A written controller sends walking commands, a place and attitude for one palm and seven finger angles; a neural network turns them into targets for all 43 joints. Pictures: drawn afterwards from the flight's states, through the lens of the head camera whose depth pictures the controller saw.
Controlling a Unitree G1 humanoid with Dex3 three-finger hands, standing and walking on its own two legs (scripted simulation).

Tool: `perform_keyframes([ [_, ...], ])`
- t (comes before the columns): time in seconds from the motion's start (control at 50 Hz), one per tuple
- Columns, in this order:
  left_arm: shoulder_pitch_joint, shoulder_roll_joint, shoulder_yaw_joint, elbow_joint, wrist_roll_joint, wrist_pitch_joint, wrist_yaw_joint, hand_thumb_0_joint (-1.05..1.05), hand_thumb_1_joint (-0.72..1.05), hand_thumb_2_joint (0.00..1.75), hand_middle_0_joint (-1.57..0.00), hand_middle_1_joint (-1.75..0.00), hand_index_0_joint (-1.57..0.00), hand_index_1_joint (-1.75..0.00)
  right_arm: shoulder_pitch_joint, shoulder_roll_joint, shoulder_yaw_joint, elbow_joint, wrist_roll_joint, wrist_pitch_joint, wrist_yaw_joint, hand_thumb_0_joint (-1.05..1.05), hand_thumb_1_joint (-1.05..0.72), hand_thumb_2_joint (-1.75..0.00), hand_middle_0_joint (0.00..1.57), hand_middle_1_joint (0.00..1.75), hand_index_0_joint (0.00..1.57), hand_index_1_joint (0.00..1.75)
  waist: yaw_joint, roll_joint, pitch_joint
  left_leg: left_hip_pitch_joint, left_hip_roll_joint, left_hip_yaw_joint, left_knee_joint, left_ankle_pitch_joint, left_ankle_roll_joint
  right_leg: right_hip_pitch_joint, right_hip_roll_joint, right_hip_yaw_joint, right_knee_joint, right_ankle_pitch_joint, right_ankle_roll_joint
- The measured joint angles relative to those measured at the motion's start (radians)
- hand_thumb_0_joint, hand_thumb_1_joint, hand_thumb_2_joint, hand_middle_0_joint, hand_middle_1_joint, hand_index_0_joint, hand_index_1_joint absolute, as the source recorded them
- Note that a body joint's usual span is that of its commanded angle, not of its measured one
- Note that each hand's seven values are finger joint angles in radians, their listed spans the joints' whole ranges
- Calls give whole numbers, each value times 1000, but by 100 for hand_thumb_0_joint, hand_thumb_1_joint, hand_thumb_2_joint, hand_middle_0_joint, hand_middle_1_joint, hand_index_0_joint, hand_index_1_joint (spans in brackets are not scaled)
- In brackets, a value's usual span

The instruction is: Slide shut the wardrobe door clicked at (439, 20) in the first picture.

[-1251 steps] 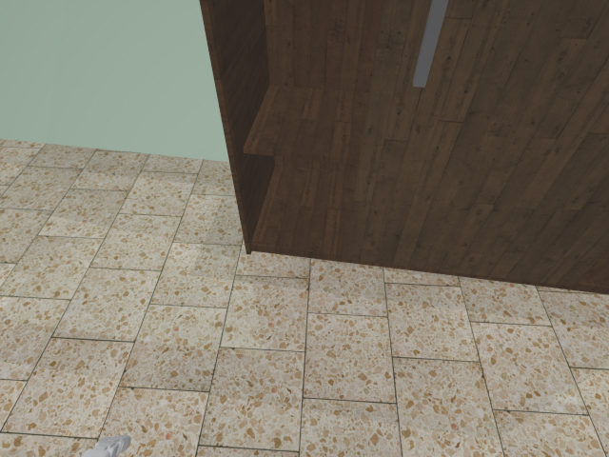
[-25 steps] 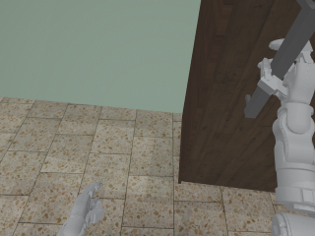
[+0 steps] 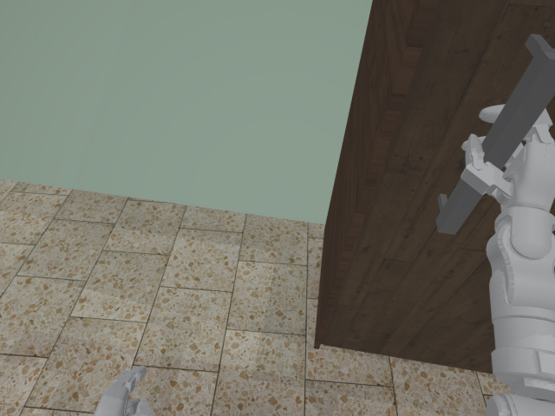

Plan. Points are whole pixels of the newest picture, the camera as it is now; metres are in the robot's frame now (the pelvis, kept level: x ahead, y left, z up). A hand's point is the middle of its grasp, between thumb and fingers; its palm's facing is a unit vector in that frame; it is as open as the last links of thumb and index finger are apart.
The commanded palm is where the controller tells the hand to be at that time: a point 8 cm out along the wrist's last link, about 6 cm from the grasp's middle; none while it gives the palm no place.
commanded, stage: loosen the grip on the handle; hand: right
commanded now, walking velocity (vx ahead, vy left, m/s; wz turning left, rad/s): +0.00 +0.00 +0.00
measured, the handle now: (483, 149) +0.44 -0.23 +0.19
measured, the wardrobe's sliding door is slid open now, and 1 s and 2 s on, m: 0.01 0.01 0.01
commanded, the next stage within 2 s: slip the hand off the handle in 0.62 s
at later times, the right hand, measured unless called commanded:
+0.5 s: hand (476, 163) +0.40 -0.20 +0.20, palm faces +0.25 +0.96 -0.11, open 13.4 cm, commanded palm +0.36 -0.25 +0.20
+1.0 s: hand (489, 164) +0.40 -0.22 +0.20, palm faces +0.25 +0.96 -0.11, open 14.7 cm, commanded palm +0.36 -0.29 +0.19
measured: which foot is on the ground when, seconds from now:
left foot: down 0.00-1.00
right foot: down 0.00-1.00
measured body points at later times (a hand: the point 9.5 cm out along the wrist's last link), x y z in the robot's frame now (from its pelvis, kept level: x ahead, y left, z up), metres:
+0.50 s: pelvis -0.02 -0.01 -0.01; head -0.01 -0.01 +0.44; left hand +0.09 +0.25 -0.11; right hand +0.38 -0.25 +0.20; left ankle +0.02 +0.11 -0.74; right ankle +0.02 -0.12 -0.74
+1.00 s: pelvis +0.02 -0.01 -0.01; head +0.02 +0.00 +0.44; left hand +0.18 +0.23 -0.10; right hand +0.38 -0.27 +0.21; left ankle +0.02 +0.11 -0.74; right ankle +0.02 -0.12 -0.74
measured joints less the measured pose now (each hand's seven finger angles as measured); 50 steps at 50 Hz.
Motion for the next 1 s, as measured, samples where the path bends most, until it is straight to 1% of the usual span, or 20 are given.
perform_keyframes([
  [0.04, -1, -6, -4, 0, 1, -2, -1, 1, 91, 90, -20, -30, -21, -30, -1, 3, 2, 3, 0, -1, -1, -3, -63, -80, 46, 140, 32, 140, -1, 0, -2, 1, 1, -3, -4, 3, -2, 2, 1, -3, -3, 1, -2],
  [0.06, -1, -13, 6, -4, 6, -13, -9, 1, 91, 90, -20, -30, -21, -30, -31, 5, -8, 15, -31, 2, 26, -4, -60, -80, 46, 140, 32, 140, -14, 3, 14, 4, -2, -5, -4, 6, -4, 2, -2, -5, 5, 0, -5],
  [0.08, 3, -24, 15, 4, 17, -38, -20, 1, 91, 90, -20, -30, -21, -30, -85, 3, -7, 70, -57, -6, 61, -5, -56, -80, 46, 140, 32, 140, -31, 18, 13, -14, 2, -8, 11, 6, -2, -7, 2, -9, 5, 4, -6],
  [0.1, 15, -33, 20, 8, 19, -65, -32, 1, 91, 90, -20, -30, -21, -30, -135, 7, -6, 123, -62, 11, 94, -6, -52, -80, 46, 140, 32, 140, -42, 36, -3, -37, 13, -7, 30, 2, 1, -19, 12, -8, -7, 17, 3],
  [0.12, 26, -36, 21, 9, 18, -91, -39, 1, 91, 90, -20, -30, -21, -30, -166, 17, -11, 161, -57, 26, 116, -6, -48, -80, 46, 140, 33, 140, -46, 45, -19, -53, 22, -2, 43, -3, 3, -28, 22, -4, -14, 28, 5],
  [0.14, 30, -33, 18, 8, 21, -111, -44, 1, 91, 90, -20, -30, -21, -30, -177, 27, -27, 184, -42, 39, 124, -5, -46, -79, 46, 140, 34, 140, -46, 43, -30, -59, 27, 0, 50, -5, 2, -33, 27, -1, -15, 34, 3],
  [0.16, 29, -28, 16, 5, 24, -126, -47, 1, 90, 90, -20, -30, -21, -30, -176, 33, -41, 196, -30, 42, 118, -5, -44, -77, 47, 140, 35, 140, -42, 35, -38, -61, 29, 0, 53, -6, 1, -35, 29, -1, -11, 34, 0],
  [0.2, 26, -18, 10, -1, 27, -148, -51, 1, 90, 90, -20, -30, -21, -30, -166, 37, -48, 216, -21, 18, 83, -4, -38, -73, 47, 140, 38, 140, -33, 20, -50, -71, 34, -1, 70, -9, -4, -45, 33, -2, 5, 29, -9],
  [0.26, 22, -14, -2, -7, 25, -167, -57, 1, 90, 90, -20, -30, -21, -30, -185, 26, -29, 266, -43, -17, 24, -2, -24, -64, 46, 140, 35, 137, -20, 24, -61, -106, 41, -2, 112, -22, -7, -74, 39, -3, 34, 22, -14],
  [0.3, 27, -13, -8, -10, 23, -177, -56, 1, 90, 90, -20, -30, -21, -30, -198, 18, -20, 287, -56, -45, 3, -1, -11, -56, 46, 140, 33, 136, -16, 31, -63, -127, 42, -3, 136, -30, -6, -94, 40, -3, 55, 15, -15],
  [0.34, 38, -10, -10, -11, 21, -184, -53, 1, 90, 90, -20, -30, -21, -30, -206, 11, -10, 297, -63, -68, -5, -1, 4, -48, 45, 139, 32, 135, -16, 36, -62, -144, 41, -3, 153, -36, -5, -111, 39, -2, 74, 8, -15],
  [0.4, 57, -3, -10, -1, 18, -190, -47, 1, 90, 90, -20, -30, -21, -30, -212, 3, 15, 300, -66, -98, 5, 0, 23, -37, 43, 137, 31, 133, -16, 41, -59, -157, 40, -1, 169, -43, -5, -128, 38, 2, 95, -2, -15],
  [0.44, 67, 1, -10, 8, 16, -189, -43, 1, 90, 90, -20, -30, -21, -30, -209, 4, 29, 290, -61, -107, 16, 0, 33, -32, 42, 135, 32, 132, -16, 42, -56, -160, 39, 0, 171, -47, -6, -134, 37, 4, 103, -8, -15],
  [0.5, 78, 6, -8, 17, 17, -183, -36, 1, 90, 90, -20, -30, -21, -30, -181, 8, 14, 247, -48, -107, 19, -1, 43, -27, 39, 131, 32, 129, -13, 40, -52, -155, 36, -6, 166, -50, -8, -127, 35, -2, 101, -15, -17],
  [0.6, 90, 7, -1, 21, 21, -175, -31, 1, 90, 90, -20, -30, -21, -30, -107, 19, 10, 139, -29, -95, 24, -1, 51, -22, 41, 130, 30, 123, -20, 30, -48, -133, 34, -13, 144, -54, -11, -106, 33, -9, 87, -25, -19],
  [0.72, 71, -1, 4, 15, 24, -162, -34, 1, 90, 90, -20, -30, -21, -30, -43, 50, 20, 21, -20, -33, 14, -1, 54, -21, 41, 126, 27, 118, -36, 17, -54, -111, 37, -13, 126, -61, -15, -86, 36, -9, 71, -34, -21],
  [0.8, 43, -9, -2, 7, 28, -152, -33, 1, 90, 90, -20, -30, -21, -30, -22, 67, 29, -11, -24, -15, 8, -1, 55, -20, 40, 125, 26, 117, -44, 12, -64, -104, 40, -9, 126, -71, -16, -80, 39, -5, 70, -41, -21],
  [0.9, 9, -21, -14, -12, 28, -127, -27, 1, 90, 90, -20, -30, -21, -30, -13, 58, 23, -12, -23, -4, 33, -1, 55, -20, 43, 125, 25, 116, -48, 10, -75, -95, 38, -6, 125, -79, -14, -72, 38, -2, 68, -47, -19],
  [1.0, -5, -27, -22, -31, 23, -103, -18, 1, 90, 90, -20, -30, -21, -30, -6, 31, -18, 8, -2, 10, 72, -1, 55, -20, 45, 125, 25, 115, -48, 12, -83, -86, 32, -4, 119, -81, -10, -63, 32, -1, 64, -51, -14],
])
